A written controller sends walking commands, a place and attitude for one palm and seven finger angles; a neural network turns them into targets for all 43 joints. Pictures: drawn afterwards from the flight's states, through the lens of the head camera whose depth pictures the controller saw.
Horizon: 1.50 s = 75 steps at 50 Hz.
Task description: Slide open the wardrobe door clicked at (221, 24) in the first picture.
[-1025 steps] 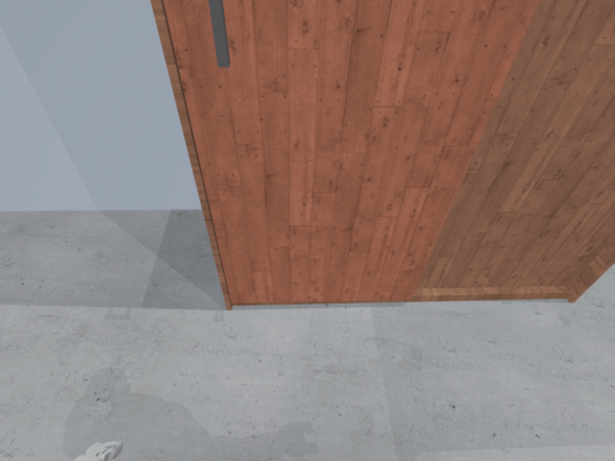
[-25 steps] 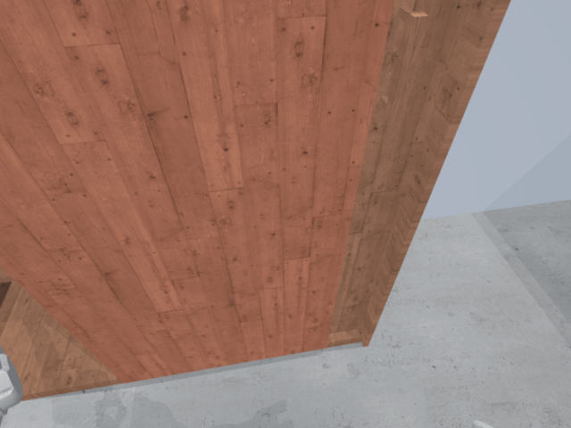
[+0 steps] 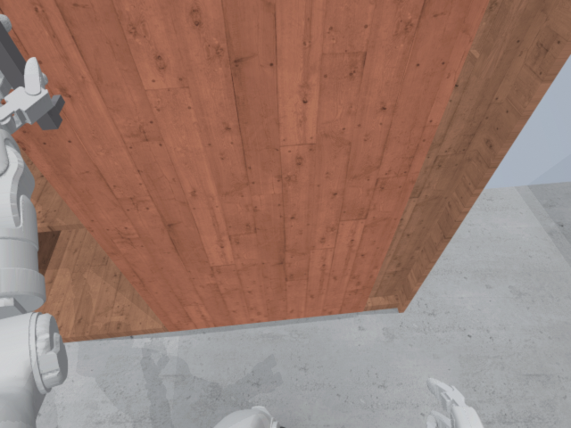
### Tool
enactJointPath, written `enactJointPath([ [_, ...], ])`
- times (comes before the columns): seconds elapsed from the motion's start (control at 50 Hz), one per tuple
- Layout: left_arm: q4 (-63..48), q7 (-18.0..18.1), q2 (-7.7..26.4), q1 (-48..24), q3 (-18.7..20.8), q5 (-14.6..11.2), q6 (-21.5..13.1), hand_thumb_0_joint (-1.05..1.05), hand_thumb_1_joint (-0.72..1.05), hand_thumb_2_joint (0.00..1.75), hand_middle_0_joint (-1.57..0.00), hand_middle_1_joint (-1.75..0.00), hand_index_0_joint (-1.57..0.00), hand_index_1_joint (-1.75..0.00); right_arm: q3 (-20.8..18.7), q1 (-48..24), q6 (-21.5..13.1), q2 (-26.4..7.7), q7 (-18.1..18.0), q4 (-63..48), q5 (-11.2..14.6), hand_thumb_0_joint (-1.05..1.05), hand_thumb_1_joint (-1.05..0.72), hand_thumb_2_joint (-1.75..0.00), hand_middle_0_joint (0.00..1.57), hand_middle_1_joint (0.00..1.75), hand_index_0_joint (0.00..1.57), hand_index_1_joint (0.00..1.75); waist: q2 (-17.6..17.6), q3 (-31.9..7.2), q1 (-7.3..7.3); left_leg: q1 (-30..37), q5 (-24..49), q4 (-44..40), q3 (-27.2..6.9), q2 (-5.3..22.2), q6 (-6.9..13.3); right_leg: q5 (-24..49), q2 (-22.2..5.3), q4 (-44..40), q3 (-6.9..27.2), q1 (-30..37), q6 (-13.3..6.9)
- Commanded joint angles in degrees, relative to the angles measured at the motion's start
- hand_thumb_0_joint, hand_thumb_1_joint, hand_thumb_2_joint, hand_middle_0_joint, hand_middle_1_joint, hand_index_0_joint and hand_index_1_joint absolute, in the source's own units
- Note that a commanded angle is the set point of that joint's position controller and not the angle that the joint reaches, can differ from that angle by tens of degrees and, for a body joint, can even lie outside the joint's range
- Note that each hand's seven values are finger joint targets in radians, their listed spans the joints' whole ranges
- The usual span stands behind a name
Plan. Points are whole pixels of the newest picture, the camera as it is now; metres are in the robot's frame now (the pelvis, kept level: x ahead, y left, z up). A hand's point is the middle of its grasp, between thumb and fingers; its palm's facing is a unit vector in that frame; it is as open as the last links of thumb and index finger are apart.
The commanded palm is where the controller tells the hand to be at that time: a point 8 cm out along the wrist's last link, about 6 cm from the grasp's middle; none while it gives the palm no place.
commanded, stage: stop walking and hold the door there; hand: left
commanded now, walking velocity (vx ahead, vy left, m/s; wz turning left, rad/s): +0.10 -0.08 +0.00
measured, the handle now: (22, 62) +0.45 +0.36 +0.26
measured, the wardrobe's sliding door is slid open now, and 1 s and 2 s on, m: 0.51 0.51 0.51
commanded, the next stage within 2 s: loosen the grip on the handle in 0.90 s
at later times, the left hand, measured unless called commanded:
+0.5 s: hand (48, 94) +0.42 +0.32 +0.24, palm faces +0.47 -0.87 -0.16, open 6.2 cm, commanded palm +0.38 +0.34 +0.22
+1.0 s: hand (46, 94) +0.42 +0.32 +0.24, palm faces +0.49 -0.85 -0.17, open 6.1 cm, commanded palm +0.37 +0.37 +0.23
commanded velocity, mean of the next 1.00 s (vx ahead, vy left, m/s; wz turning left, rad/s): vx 0.03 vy -0.07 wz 0.00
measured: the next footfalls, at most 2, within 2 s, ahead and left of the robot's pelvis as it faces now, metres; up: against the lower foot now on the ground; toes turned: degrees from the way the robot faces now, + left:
left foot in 0.14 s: +0.07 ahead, +0.15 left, +0.00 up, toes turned +3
right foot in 0.50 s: +0.04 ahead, -0.08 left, +0.00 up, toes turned -1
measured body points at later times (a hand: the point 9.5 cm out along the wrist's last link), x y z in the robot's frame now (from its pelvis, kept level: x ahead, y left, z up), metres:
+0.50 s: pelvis +0.00 +0.03 +0.00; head +0.06 +0.04 +0.45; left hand +0.39 +0.36 +0.25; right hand +0.15 -0.18 -0.11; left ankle +0.06 +0.18 -0.73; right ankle -0.01 -0.08 -0.73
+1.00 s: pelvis +0.02 +0.03 +0.01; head +0.05 +0.02 +0.46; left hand +0.39 +0.37 +0.25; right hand +0.19 -0.22 -0.10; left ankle +0.03 +0.16 -0.73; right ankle +0.00 -0.08 -0.73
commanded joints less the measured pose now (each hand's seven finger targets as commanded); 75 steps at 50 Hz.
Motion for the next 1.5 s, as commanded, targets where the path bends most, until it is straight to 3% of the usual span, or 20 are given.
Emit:
enactJointPath([
  [0.0, -14.0, -2.2, 16.4, -21.3, 1.8, 2.9, -4.1, 0.0, 0.9, 0.9, -0.45, -1.4, -0.45, -1.4, -2.5, -1.1, -2.1, -8.8, 0.5, -6.5, -0.8, 0.0, -0.9, -0.9, 0.2, 0.3, 0.2, 0.3, -8.6, -12.1, -2.12, -9.3, -13.5, 16.1, -14.7, 9.5, 3.1, 31.5, -23.8, -6.6, 18.2, 11.1, -6.9],
  [0.04, -17.5, -1.8, 14.2, -19.3, 2.5, 2.2, -4.4, 0.0, 0.9, 0.9, -0.45, -1.4, -0.45, -1.4, -3.0, -3.2, -1.9, -9.1, -1.8, -6.8, 0.4, 0.0, -0.9, -0.9, 0.2, 0.3, 0.2, 0.3, -12.7, -11.1, -0.69, -2.0, -6.1, 0.4, -6.0, 7.4, 4.9, 41.6, -15.0, -1.1, 6.1, 12.8, -2.0],
  [0.08, -20.7, -1.9, 13.6, -17.3, 2.1, 1.8, -4.2, 0.0, 0.9, 0.9, -0.45, -1.4, -0.45, -1.4, -3.2, -2.5, -2.0, -9.6, -3.0, -4.9, -0.3, 0.0, -0.9, -0.9, 0.2, 0.3, 0.2, 0.3, -2.7, -14.4, -3.35, 18.9, 12.2, -14.7, -1.2, 4.3, 5.8, 35.3, -8.5, 11.5, 0.5, 2.6, 3.0],
  [0.12, -30.8, -2.1, 9.0, -20.2, -2.3, 0.7, -5.7, 0.0, 0.9, 0.9, -0.45, -1.4, -0.45, -1.4, -3.5, -2.3, -2.0, -10.4, -2.4, -7.2, -0.9, 0.0, -0.9, -0.9, 0.2, 0.3, 0.2, 0.3, 22.9, -22.5, -3.47, 39.3, 51.7, -16.6, -32.0, 25.3, 15.0, -10.6, 2.5, 35.1, 7.4, -19.5, 6.3],
  [0.16, -28.4, -2.8, 0.5, -21.9, -9.0, 1.1, -5.5, 0.0, 0.9, 0.9, -0.45, -1.4, -0.45, -1.4, -3.4, -2.8, -2.2, -9.5, -1.6, -6.4, -0.5, 0.0, -0.9, -0.9, 0.2, 0.3, 0.2, 0.3, 8.6, -16.5, -3.62, 28.9, 28.7, -20.9, -28.0, 25.5, 13.6, -8.9, 2.9, 32.8, 10.6, -18.3, 6.2],
  [0.42, -28.9, -2.2, 4.3, -22.2, -6.1, 0.5, -2.5, 0.0, 0.9, 0.9, -0.45, -1.4, -0.45, -1.4, -2.8, -2.9, -2.1, -8.9, -1.6, -7.2, 0.1, 0.0, -0.9, -0.9, 0.2, 0.3, 0.2, 0.3, 13.2, -20.2, -2.32, 20.6, 18.6, -15.8, -14.6, 19.4, 10.7, 5.0, 4.6, -0.5, 4.5, 0.6, 6.5],
  [0.5, -23.7, -1.3, 10.2, -20.6, -2.4, 1.3, -2.4, 0.0, 0.9, 0.9, -0.45, -1.4, -0.45, -1.4, -2.2, -3.0, -1.1, -7.2, -1.9, -6.8, -0.2, 0.0, -0.9, -0.9, 0.2, 0.3, 0.2, 0.3, -3.1, -19.8, -3.42, 10.7, 8.2, -3.7, -5.8, 10.9, 4.3, 25.4, -11.8, -8.2, 16.4, 7.0, 0.2],
  [0.56, -21.5, -0.8, 10.9, -18.8, 0.9, 0.5, -2.5, 0.0, 0.9, 0.9, -0.45, -1.4, -0.45, -1.4, -2.1, -4.4, -2.0, -7.3, -3.1, -6.9, 0.4, 0.0, -0.9, -0.9, 0.2, 0.3, 0.2, 0.3, -10.1, -18.8, -1.01, 5.0, -7.5, 0.2, -7.2, 7.9, 4.5, 43.2, -12.7, -4.0, 14.1, 11.2, -0.7],
  [0.64, -27.1, -1.1, 3.8, -19.5, -4.8, -0.3, -2.4, 0.0, 0.9, 0.9, -0.45, -1.4, -0.45, -1.4, -2.8, -3.2, -2.0, -8.2, -4.2, -6.4, 0.2, 0.0, -0.9, -0.9, 0.2, 0.3, 0.2, 0.3, -0.7, -23.6, -2.1, 25.5, 36.4, -12.7, -7.2, 13.0, 6.5, 45.3, -5.8, 4.8, 6.7, 4.7, 5.5],
  [0.7, -27.2, -1.6, 0.2, -14.8, -7.8, 0.0, -2.6, 0.0, 0.9, 0.9, -0.45, -1.4, -0.45, -1.4, -2.5, -2.6, -0.9, -8.2, -2.7, -6.9, 0.0, 0.0, -0.9, -0.9, 0.2, 0.3, 0.2, 0.3, 13.9, -22.0, -2.9, 36.2, 59.6, -11.3, -15.7, 20.5, 11.8, 9.7, 0.9, 6.8, 6.6, -9.0, 6.6],
  [0.76, -27.7, -1.1, 1.2, -14.6, -7.0, 0.9, -2.9, 0.0, 0.9, 0.9, -0.45, -1.4, -0.45, -1.4, -2.9, -3.5, -0.4, -9.2, -2.1, -7.7, -0.4, 0.0, -0.9, -0.9, 0.2, 0.3, 0.2, 0.3, 11.2, -17.0, -2.18, 28.8, 45.0, -13.8, -13.3, 19.5, 9.5, 4.8, 1.6, -0.3, 5.4, -5.1, 5.6],
  [0.9, -22.4, 0.1, 8.2, -10.9, -0.9, 0.4, -2.3, 0.0, 0.9, 0.9, -0.45, -1.4, -0.45, -1.4, -2.8, -3.6, 1.2, -8.2, -3.5, -8.0, 0.3, 0.0, -0.9, -0.9, 0.2, 0.3, 0.2, 0.3, -6.2, -21.1, -2.03, 12.2, 9.2, -6.3, -5.2, 9.6, 4.0, 52.4, -10.6, -2.3, 12.9, 11.7, 1.8],
  [0.96, -21.6, -0.1, 8.1, -12.1, -0.6, 0.5, -2.7, 0.0, 0.9, 0.9, -0.45, -1.4, -0.45, -1.4, -2.8, -3.7, 1.3, -8.3, -4.1, -7.5, 0.1, 0.0, -0.9, -0.9, 0.2, 0.3, 0.2, 0.3, -4.1, -21.1, -1.68, 15.5, 15.4, -11.2, -5.5, 10.2, 4.7, 48.6, -8.8, -1.0, 10.2, 9.6, 3.3],
  [0.98, -20.5, 0.9, 42.8, -61.0, 21.9, 8.7, -5.5, 0.0, 0.9, 0.9, -0.45, -1.4, -0.45, -1.4, -1.8, 1.3, -2.4, -7.9, -2.4, -9.2, 1.7, 0.0, -0.9, -0.9, 0.2, 0.3, 0.2, 0.3, 3.9, -14.7, -1.35, 15.9, 11.9, -18.5, -5.8, 8.8, 6.5, 10.6, -3.4, -3.4, 10.4, 1.9, 7.1],
  [1.0, 3.1, -3.6, 21.8, -45.5, 9.6, 12.4, 1.7, 0.0, 0.78, 0.84, -0.45, -1.4, -0.45, -1.4, -7.3, 7.0, -3.6, -8.1, -1.0, -0.7, -5.6, 0.0, -0.9, -0.9, 0.2, 0.3, 0.2, 0.3, -2.8, -23.1, -5.59, 17.5, 29.3, -12.1, -4.0, 5.0, 6.4, 37.9, 2.1, -0.2, 8.2, -1.7, 2.5],
  [1.02, -2.9, -3.4, 14.9, -37.4, 9.2, 6.7, 2.4, 0.0, 0.66, 0.78, -0.45, -1.4, -0.45, -1.4, -6.7, 9.1, -3.6, -9.9, 0.2, -2.0, -4.1, 0.0, -0.9, -0.9, 0.2, 0.3, 0.2, 0.3, -9.5, -24.1, -6.54, 19.1, 35.4, -11.3, -6.2, 5.9, 6.4, 42.0, 3.2, -0.7, 6.2, -1.5, 3.8],
  [1.12, -7.0, -4.0, 2.9, -30.5, -0.7, 6.7, 1.6, 0.0, 0.05, 0.49, -0.45, -1.4, -0.45, -1.4, -6.0, 6.4, -3.5, -7.8, 0.6, -2.4, -3.5, 0.0, -0.9, -0.9, 0.2, 0.3, 0.2, 0.3, 8.7, -19.9, -3.83, 24.5, 26.4, -12.2, -6.2, 5.9, 5.3, 26.5, 3.2, -4.1, 7.5, -6.0, 2.4],
  [1.28, -4.9, 0.9, 11.0, -30.7, 3.0, 8.1, -3.6, 0.0, -0.55, 0.2, -0.38, -1.32, -0.38, -1.32, -5.7, 4.9, -2.8, -9.7, -1.4, -3.7, -3.2, 0.0, -0.9, -0.9, 0.2, 0.3, 0.2, 0.3, -4.3, -15.6, -4.91, 14.0, -2.4, -16.6, -7.5, 5.3, 6.8, 4.7, 2.9, -6.6, 7.9, -7.9, 3.6],
  [1.38, -5.5, 2.1, 20.0, -38.4, 5.8, 10.2, -5.8, 0.0, -0.55, 0.2, -0.32, -1.23, -0.32, -1.23, -5.5, 5.5, -2.7, -10.3, -2.0, -2.9, -3.3, 0.0, -0.9, -0.9, 0.2, 0.3, 0.2, 0.3, 4.3, -17.8, -4.47, 13.6, -8.1, -17.2, -7.8, 5.0, 6.5, 1.2, 2.7, -6.5, 8.9, -8.6, 3.4],
  [1.48, -1.2, 2.1, 15.9, -37.4, 2.7, 9.2, -5.4, 0.0, -0.55, 0.2, -0.25, -1.15, -0.25, -1.15, -5.4, 6.7, -2.7, -10.1, -2.5, -1.6, -3.3, 0.0, -0.9, -0.9, 0.2, 0.3, 0.2, 0.3, 3.4, -15.2, -5.76, 13.0, -10.9, -17.9, -9.2, 5.0, 6.4, 0.8, 3.2, -7.0, 8.5, -9.6, 3.5],
])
